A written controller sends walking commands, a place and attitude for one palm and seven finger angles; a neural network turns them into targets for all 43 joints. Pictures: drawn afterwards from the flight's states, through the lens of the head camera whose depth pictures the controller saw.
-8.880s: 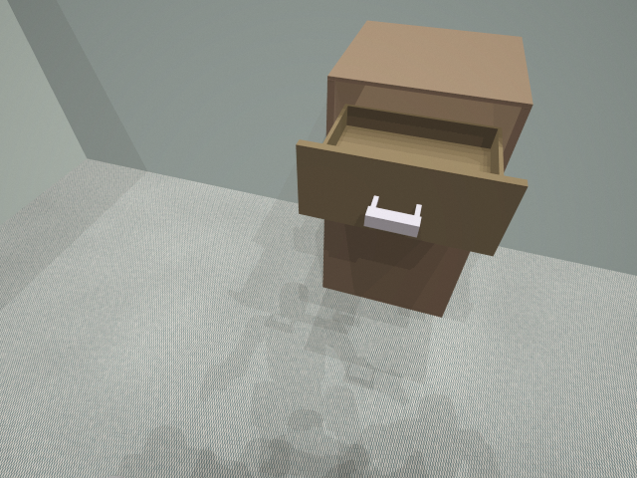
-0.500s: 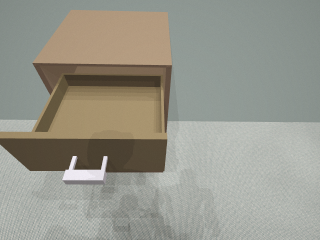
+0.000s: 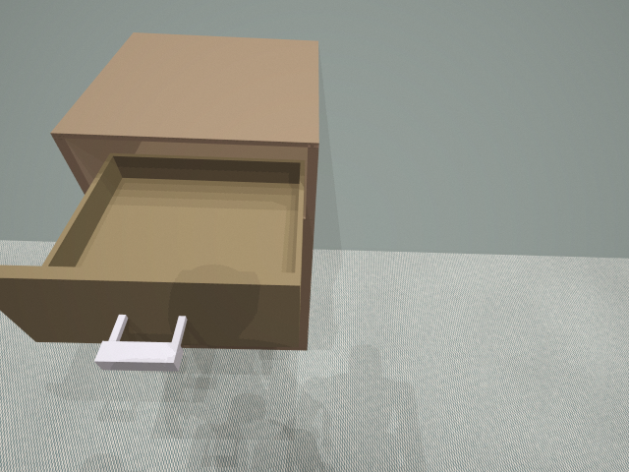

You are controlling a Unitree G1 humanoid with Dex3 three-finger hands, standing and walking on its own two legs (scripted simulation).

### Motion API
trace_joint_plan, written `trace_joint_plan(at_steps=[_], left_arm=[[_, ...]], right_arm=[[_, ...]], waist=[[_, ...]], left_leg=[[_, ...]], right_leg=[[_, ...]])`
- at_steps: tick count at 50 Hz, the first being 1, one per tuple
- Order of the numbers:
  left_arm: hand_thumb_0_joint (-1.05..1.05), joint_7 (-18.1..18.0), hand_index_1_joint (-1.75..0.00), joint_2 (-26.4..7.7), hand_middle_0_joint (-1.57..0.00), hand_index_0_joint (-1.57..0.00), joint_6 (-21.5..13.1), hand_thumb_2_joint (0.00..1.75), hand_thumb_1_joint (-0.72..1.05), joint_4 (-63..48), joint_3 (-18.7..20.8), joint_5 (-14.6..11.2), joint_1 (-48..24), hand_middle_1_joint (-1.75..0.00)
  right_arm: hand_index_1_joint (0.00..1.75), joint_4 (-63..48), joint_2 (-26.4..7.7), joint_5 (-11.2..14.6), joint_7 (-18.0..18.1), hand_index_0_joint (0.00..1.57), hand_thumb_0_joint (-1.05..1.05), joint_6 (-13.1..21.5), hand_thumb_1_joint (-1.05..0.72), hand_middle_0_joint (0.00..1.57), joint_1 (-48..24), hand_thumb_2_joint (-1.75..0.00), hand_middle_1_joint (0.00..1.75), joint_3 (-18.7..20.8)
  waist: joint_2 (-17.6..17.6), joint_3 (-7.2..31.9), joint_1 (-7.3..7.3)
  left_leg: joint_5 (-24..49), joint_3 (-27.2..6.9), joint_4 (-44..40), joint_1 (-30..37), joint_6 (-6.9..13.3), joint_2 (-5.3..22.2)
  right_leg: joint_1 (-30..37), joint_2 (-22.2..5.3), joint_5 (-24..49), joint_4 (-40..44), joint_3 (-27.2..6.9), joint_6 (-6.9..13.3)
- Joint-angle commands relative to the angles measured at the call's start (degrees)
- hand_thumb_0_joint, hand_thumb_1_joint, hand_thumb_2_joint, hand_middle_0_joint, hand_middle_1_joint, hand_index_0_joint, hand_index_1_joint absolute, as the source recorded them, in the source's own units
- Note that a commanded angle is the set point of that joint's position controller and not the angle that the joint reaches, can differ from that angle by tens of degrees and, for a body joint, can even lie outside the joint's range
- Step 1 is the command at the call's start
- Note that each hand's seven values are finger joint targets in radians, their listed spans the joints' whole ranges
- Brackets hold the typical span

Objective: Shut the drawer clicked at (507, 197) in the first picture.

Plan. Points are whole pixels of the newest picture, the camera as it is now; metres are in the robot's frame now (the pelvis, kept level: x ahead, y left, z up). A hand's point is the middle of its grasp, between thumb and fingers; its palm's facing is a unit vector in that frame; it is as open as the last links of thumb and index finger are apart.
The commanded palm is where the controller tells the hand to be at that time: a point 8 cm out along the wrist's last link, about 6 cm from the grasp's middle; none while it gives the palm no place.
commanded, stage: come to a stop and stand still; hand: left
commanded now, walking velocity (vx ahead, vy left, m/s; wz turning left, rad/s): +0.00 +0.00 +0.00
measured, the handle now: (146, 339) +0.28 +0.26 -0.02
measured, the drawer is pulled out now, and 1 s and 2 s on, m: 0.30 0.29 0.29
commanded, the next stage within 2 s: look again from close up in 0.10 s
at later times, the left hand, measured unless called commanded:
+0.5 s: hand out of the picture +0.01 +0.19 -0.17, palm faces +0.03 -0.98 -0.21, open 7.3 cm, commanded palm none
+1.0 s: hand (155, 441) +0.16 +0.20 -0.03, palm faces +0.26 -0.95 -0.14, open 7.0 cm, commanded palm +0.08 +0.23 -0.05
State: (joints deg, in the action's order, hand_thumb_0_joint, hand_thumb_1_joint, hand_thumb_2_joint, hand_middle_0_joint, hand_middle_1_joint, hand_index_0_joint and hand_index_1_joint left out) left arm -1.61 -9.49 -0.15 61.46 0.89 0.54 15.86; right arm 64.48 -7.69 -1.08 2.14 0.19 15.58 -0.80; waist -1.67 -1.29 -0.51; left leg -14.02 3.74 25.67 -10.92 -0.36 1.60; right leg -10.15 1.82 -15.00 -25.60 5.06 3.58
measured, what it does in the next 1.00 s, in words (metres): stands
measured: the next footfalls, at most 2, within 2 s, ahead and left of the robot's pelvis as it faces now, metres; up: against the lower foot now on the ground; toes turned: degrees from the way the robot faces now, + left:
none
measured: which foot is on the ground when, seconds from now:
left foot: down 0.00-1.00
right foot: down 0.00-1.00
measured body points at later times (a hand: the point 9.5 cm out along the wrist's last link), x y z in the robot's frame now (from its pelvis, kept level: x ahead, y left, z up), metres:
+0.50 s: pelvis +0.00 +0.01 +0.00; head +0.00 +0.01 +0.45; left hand +0.01 +0.24 -0.16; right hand +0.00 -0.20 -0.17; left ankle +0.00 +0.12 -0.74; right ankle -0.01 -0.07 -0.74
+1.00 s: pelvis -0.02 +0.02 -0.02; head -0.03 +0.00 +0.43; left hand +0.14 +0.25 -0.02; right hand +0.12 -0.24 -0.11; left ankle +0.00 +0.12 -0.74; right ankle -0.01 -0.07 -0.74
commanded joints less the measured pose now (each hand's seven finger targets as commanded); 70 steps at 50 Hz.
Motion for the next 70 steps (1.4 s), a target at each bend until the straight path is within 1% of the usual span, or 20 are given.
trace_joint_plan(at_steps=[1,3,4,5,9,12,37,38,39,40,41,42,43,46,49,52,55,59,65,70], left_arm=[[0.0,0.08,-0.3,-4.25,-0.2,-0.2,-1.42,0.9,0.9,-0.43,0.07,0.06,4.24,-0.3],[0.0,0.02,-0.3,-4.01,-0.2,-0.2,-1.59,0.9,0.9,0.1,-0.11,0.0,4.52,-0.3],[0.0,-2.76,-0.3,-5.22,-0.2,-0.2,-2.49,0.9,0.9,1.99,-0.13,0.76,9.03,-0.3],[0.0,-2.3,-0.3,-8.04,-0.2,-0.2,-2.96,0.9,0.9,-0.91,-0.09,0.32,5.93,-0.3],[0.0,-1.43,-0.3,-5.16,-0.2,-0.2,-2.99,0.9,0.9,-2.26,-0.24,0.16,2.75,-0.3],[0.0,-1.05,-0.3,-3.91,-0.2,-0.2,-2.47,0.9,0.9,-2.12,-0.55,0.03,4.21,-0.3],[0.0,-0.79,-0.3,-3.67,-0.2,-0.2,-1.66,0.9,0.9,-0.17,-1.0,-0.12,6.28,-0.3],[0.0,-2.96,-0.3,-5.28,-0.2,-0.2,-2.73,0.9,0.9,2.03,-0.62,0.84,9.68,-0.3],[0.0,-2.34,-0.32,-16.71,-0.22,-0.22,-14.88,0.9,0.9,-88.55,4.14,-11.91,-32.46,-0.32],[0.0,-5.03,-0.34,-12.92,-0.24,-0.24,-11.21,0.9,0.9,-74.58,4.12,-6.5,-8.25,-0.34],[0.0,-8.1,-0.37,-8.81,-0.26,-0.26,-8.06,0.9,0.9,-69.21,1.37,-7.46,-4.57,-0.37],[0.0,-7.77,-0.39,3.79,-0.28,-0.28,-1.94,0.9,0.9,-55.15,-5.31,-7.2,11.96,-0.39],[0.0,-6.42,-0.41,4.67,-0.3,-0.3,-2.62,0.9,0.9,-66.9,-7.23,-9.93,4.42,-0.41],[0.0,-4.51,-0.47,2.2,-0.36,-0.36,-10.4,0.9,0.9,-64.47,-3.99,-8.66,9.49,-0.47],[0.0,2.95,-0.54,4.4,-0.42,-0.42,-19.75,0.9,0.9,-56.21,-0.7,-11.33,28.28,-0.54],[0.0,8.3,-0.6,-0.51,-0.48,-0.48,-29.74,0.9,0.9,-68.85,3.15,-12.38,23.84,-0.6],[0.0,7.82,-0.67,-6.61,-0.54,-0.54,-36.68,0.9,0.9,-82.41,7.0,-11.46,19.42,-0.67],[0.0,7.65,-0.75,-4.58,-0.62,-0.62,-43.03,0.9,0.9,-81.76,4.81,-9.41,12.51,-0.75],[0.0,16.48,-0.88,-5.01,-0.74,-0.74,-30.26,0.9,0.9,-80.37,2.97,-14.32,18.87,-0.88],[0.0,14.79,-0.99,-8.98,-0.84,-0.84,-20.99,0.9,0.9,-84.46,10.25,-16.3,17.53,-0.99]], right_arm=[[0.3,-1.34,-4.81,0.38,-0.05,0.2,0.0,1.0,-0.9,0.2,2.53,-0.9,0.3,0.81],[0.3,-0.88,-4.9,0.33,-0.09,0.2,0.0,1.0,-0.9,0.2,2.82,-0.9,0.3,0.72],[0.3,-4.32,-7.65,0.86,-0.48,0.2,0.0,1.56,-0.9,0.2,-2.42,-0.9,0.3,1.65],[0.3,-5.86,-3.88,0.76,-0.88,0.2,0.0,0.51,-0.9,0.2,1.69,-0.9,0.3,1.23],[0.3,-5.04,-4.86,0.14,-1.28,0.2,0.0,0.72,-0.9,0.2,6.01,-0.9,0.3,1.12],[0.3,-4.86,-5.48,0.09,-0.99,0.2,0.0,1.53,-0.9,0.2,5.81,-0.9,0.3,0.83],[0.3,-0.9,-5.52,0.49,-0.42,0.2,0.0,1.82,-0.9,0.2,4.67,-0.9,0.3,0.24],[0.3,-4.93,-7.11,0.96,-0.69,0.2,0.0,2.07,-0.9,0.2,-1.1,-0.9,0.3,0.72],[0.3,-25.95,-17.88,3.64,1.59,0.2,0.0,10.61,-0.9,0.2,-0.97,-0.9,0.3,2.37],[0.3,-22.62,-11.49,2.73,3.26,0.2,0.0,15.93,-0.9,0.2,-5.61,-0.9,0.3,0.37],[0.3,-19.35,-12.42,2.83,3.42,0.2,0.0,17.68,-0.9,0.2,-4.91,-0.9,0.3,1.82],[0.3,-18.3,-9.82,3.71,2.61,0.2,0.0,17.53,-0.9,0.2,-2.59,-0.9,0.3,1.8],[0.3,-23.01,-12.22,4.21,2.27,0.2,0.0,18.08,-0.9,0.2,-3.64,-0.9,0.3,1.81],[0.3,-28.15,-13.61,2.41,2.25,0.2,0.0,20.52,-0.9,0.2,-5.59,-0.9,0.3,3.33],[0.3,-32.92,-12.87,1.58,0.05,0.2,0.0,19.82,-0.9,0.2,-7.9,-0.9,0.3,4.67],[0.3,-37.98,-12.82,1.49,-1.82,0.2,0.0,19.64,-0.9,0.2,-8.99,-0.9,0.3,5.27],[0.3,-39.36,-11.23,0.66,-2.14,0.2,0.0,19.92,-0.9,0.2,-8.03,-0.9,0.3,5.11],[0.3,-39.16,-10.9,0.49,-2.29,0.2,0.0,18.4,-0.9,0.2,-9.16,-0.9,0.3,4.48],[0.3,-45.19,-12.7,3.3,-0.2,0.2,0.0,16.64,-0.9,0.2,-8.29,-0.9,0.3,3.94],[0.3,-45.22,-10.51,3.81,2.38,0.2,0.0,15.05,-0.9,0.2,-8.35,-0.9,0.3,3.11]], waist=[[1.47,-1.39,0.11],[0.96,-1.74,0.21],[2.88,-3.72,-1.85],[2.11,0.86,2.05],[-2.1,0.02,3.41],[3.41,-1.74,1.74],[1.58,-2.9,0.19],[-0.27,-5.51,-1.68],[12.98,23.87,5.67],[20.18,22.94,-0.35],[16.68,17.65,1.81],[9.83,9.26,2.25],[6.1,2.61,2.59],[-7.21,-2.17,3.7],[-17.36,0.68,-1.82],[-2.73,12.24,-4.2],[14.23,18.34,-2.96],[9.32,9.01,2.04],[1.22,15.54,1.33],[-1.78,16.95,-0.42]], left_leg=[[5.05,-5.54,-6.67,-0.77,2.02,4.75],[4.9,-5.16,-6.71,-0.13,1.81,4.47],[5.2,-2.19,6.23,-3.29,0.14,4.52],[-5.48,-3.3,7.32,-3.55,0.39,2.02],[1.06,-4.22,2.68,0.11,1.3,2.56],[5.56,-6.45,-1.32,-2.42,2.37,4.08],[8.1,-5.77,-4.88,-0.2,2.71,3.89],[11.1,-3.57,6.94,-4.72,0.93,4.76],[14.83,-4.72,-1.34,10.75,2.11,-1.49],[22.73,-3.44,-2.46,14.08,1.93,0.51],[19.15,-3.84,-2.03,8.13,-0.1,1.03],[13.54,-4.7,-2.41,3.04,0.85,1.59],[7.23,-6.45,-2.02,-1.94,1.25,1.04],[-3.32,-6.03,4.46,-9.24,2.35,-1.41],[-4.62,-4.56,11.33,-19.88,0.91,-1.94],[-0.9,-2.58,16.9,-21.78,0.51,-2.84],[4.32,-2.45,21.39,-18.3,0.98,-2.17],[-6.05,-5.68,27.62,-28.77,1.71,-1.25],[-11.38,-4.52,28.85,-32.03,2.67,-2.32],[-7.17,-4.87,27.52,-30.89,2.57,-1.95]], right_leg=[[0.84,-7.55,8.43,7.12,-7.84,-1.32],[0.13,-7.96,7.98,7.53,-7.97,-1.18],[-1.71,-11.88,31.81,6.15,-12.12,-4.2],[-0.85,-14.98,18.73,8.09,-15.27,-1.38],[-5.95,-10.65,1.87,7.2,-10.59,1.68],[-3.58,-7.74,3.69,3.3,-8.43,0.49],[-0.65,-7.96,9.28,4.1,-8.36,-0.71],[-2.71,-11.49,33.51,3.99,-11.46,-2.53],[2.46,-5.78,22.71,-0.79,-7.24,-1.43],[1.19,-2.59,11.06,-3.21,-5.56,-0.06],[-2.22,-2.31,4.2,-3.78,-2.53,-0.85],[-6.72,-2.73,1.96,-3.16,-0.86,-1.56],[-7.65,-2.93,2.47,-2.53,-0.11,-1.85],[-16.64,-2.78,-7.87,-1.86,-0.49,-2.48],[-20.77,-2.07,-11.45,-8.4,-0.49,-2.54],[-18.59,-2.48,-4.2,-16.62,-2.68,-1.44],[-22.41,-1.98,0.78,-21.76,-3.33,-0.28],[-35.53,-1.48,-9.14,-25.16,-3.41,-0.37],[-26.67,-3.18,-18.51,-17.23,-9.93,-2.25],[-20.27,-4.06,-15.11,-15.12,-10.62,-3.51]])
